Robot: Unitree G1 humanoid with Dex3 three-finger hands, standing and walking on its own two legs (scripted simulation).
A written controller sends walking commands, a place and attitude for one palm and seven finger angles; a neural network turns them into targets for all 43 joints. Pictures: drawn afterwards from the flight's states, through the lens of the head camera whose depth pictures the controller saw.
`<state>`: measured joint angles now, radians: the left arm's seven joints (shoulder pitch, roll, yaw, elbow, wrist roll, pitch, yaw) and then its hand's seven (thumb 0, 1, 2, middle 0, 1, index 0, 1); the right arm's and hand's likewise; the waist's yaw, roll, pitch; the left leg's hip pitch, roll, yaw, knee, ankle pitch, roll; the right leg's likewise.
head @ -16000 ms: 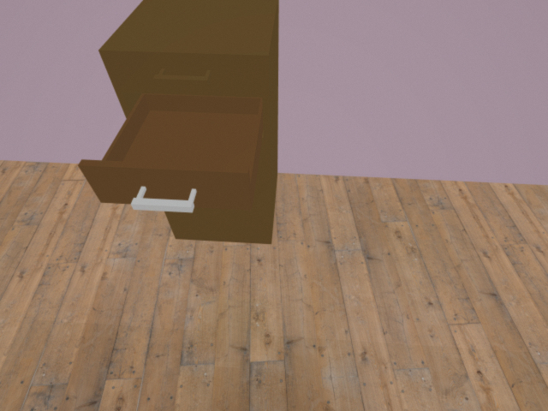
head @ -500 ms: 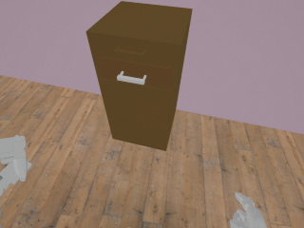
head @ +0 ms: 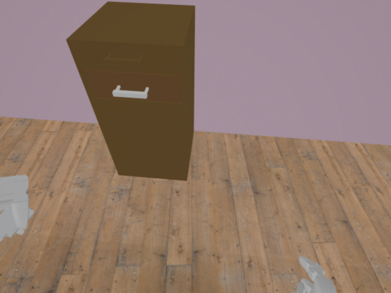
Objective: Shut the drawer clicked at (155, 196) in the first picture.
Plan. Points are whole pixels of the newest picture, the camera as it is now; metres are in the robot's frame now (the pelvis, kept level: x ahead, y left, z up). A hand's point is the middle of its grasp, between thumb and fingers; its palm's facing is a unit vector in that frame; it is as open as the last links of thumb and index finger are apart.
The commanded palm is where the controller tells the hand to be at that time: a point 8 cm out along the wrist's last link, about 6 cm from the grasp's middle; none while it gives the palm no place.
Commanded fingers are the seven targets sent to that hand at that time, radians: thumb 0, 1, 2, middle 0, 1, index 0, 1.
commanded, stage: stop stepping back and stand still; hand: left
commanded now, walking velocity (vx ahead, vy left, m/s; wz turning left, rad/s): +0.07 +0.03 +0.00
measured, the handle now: (131, 91) +0.88 +0.28 -0.10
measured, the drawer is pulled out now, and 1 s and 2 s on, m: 0.00 0.00 0.00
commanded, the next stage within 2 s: let the arm hang, fingers relaxed in 0.54 s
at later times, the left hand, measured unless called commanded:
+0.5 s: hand out of the picture +0.14 +0.25 +0.17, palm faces +0.38 -0.80 -0.46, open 3.3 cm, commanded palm +0.08 +0.29 +0.18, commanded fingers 0.00 0.90 0.90 -1.40 -1.60 -1.40 -1.60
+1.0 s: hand out of the picture +0.02 +0.23 -0.17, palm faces +0.08 -0.97 -0.22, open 3.4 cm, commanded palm none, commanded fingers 0.00 0.90 0.90 -0.64 -0.78 -0.64 -0.78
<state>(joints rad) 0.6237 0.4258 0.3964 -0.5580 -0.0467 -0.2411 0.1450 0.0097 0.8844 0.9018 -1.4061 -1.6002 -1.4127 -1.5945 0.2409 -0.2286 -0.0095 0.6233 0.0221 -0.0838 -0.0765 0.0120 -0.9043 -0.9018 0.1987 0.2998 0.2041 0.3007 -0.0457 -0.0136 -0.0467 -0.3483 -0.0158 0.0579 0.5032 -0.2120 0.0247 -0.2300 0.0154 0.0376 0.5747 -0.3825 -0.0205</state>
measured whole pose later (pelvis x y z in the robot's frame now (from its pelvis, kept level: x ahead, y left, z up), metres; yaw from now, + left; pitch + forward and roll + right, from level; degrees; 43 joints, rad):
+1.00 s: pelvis -0.05 +0.03 +0.00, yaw +2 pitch -1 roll -1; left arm 0.27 0.23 0.05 0.83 0.01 0.03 0.03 0.02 0.90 0.90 -0.99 -1.26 -0.99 -1.17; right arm 0.26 -0.17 0.01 0.91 -0.03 0.02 -0.02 0.01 -0.91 -0.90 0.20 0.30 0.20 0.30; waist 0.00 -0.05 0.06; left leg -0.30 0.01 0.00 0.56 -0.24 0.01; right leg -0.19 0.01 -0.09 0.53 -0.32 -0.03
